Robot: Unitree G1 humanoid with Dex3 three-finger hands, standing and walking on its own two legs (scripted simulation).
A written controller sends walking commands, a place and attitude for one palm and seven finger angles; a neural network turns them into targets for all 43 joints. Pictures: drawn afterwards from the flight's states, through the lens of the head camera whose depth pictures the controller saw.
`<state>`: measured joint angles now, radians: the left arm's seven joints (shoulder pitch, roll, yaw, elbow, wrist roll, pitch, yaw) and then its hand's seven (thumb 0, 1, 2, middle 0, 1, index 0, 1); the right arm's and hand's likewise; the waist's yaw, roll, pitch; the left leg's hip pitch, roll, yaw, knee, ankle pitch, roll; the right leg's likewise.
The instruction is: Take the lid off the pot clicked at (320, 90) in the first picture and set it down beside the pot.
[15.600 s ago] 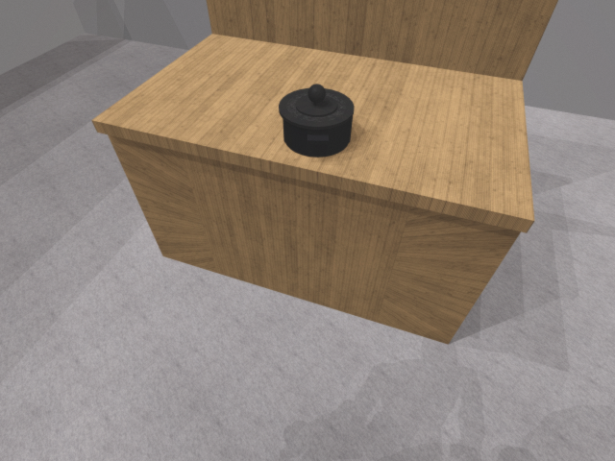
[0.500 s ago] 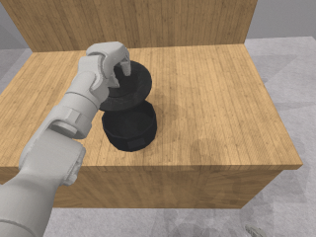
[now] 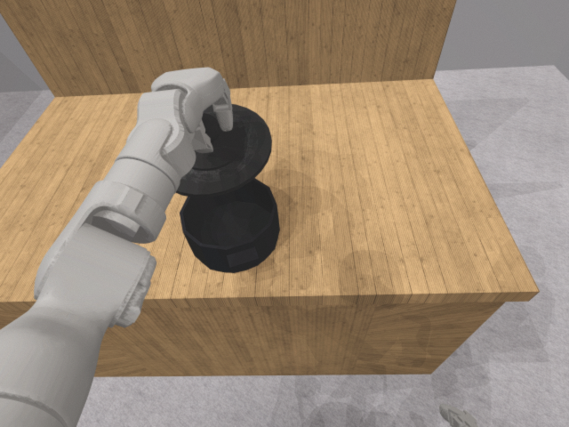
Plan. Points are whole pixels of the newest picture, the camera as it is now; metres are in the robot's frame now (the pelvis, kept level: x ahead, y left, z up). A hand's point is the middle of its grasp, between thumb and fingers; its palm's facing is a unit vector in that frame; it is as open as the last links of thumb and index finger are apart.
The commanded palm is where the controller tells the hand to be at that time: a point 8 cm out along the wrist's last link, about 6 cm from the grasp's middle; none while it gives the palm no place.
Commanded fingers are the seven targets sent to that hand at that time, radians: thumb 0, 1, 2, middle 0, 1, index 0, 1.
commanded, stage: move the lid sideways beside the pot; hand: left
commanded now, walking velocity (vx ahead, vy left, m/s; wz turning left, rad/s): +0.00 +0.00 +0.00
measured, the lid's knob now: (204, 128) +0.51 +0.10 +0.16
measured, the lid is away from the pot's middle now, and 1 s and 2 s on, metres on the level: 0.02 0.14 0.24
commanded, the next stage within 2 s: lower the lid onto the table in 1.94 s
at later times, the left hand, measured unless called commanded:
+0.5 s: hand (143, 134) +0.48 +0.18 +0.18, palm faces -0.30 -0.05 -0.95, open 6.9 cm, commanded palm +0.47 +0.19 +0.25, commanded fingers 0.00 0.78 0.74 -0.91 -1.06 -0.93 -1.09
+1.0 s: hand (104, 140) +0.47 +0.23 +0.18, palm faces -0.31 -0.05 -0.95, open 6.9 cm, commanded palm +0.48 +0.24 +0.25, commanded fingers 0.00 0.78 0.74 -0.91 -1.06 -0.93 -1.09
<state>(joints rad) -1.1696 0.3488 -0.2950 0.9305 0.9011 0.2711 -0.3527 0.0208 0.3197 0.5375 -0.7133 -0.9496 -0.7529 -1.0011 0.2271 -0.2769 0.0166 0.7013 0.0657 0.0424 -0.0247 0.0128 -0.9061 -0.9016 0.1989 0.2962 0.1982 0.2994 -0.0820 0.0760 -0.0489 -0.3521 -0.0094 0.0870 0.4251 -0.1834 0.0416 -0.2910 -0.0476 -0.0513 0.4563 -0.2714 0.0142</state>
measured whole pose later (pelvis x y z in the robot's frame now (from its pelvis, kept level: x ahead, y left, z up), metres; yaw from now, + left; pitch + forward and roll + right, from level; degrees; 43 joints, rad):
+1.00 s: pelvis -0.01 +0.02 +0.00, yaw +1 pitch +7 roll -1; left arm -1.13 0.61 -0.19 0.94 0.93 0.09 -0.46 0.03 0.32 0.54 -0.71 -0.95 -0.75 -1.00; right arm 0.26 -0.29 0.01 0.68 0.08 0.08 -0.04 0.01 -0.90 -0.90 0.20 0.30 0.20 0.30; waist -0.09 0.05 -0.03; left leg -0.39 -0.02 0.07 0.44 -0.18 0.06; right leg -0.29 -0.05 -0.06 0.41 -0.24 0.03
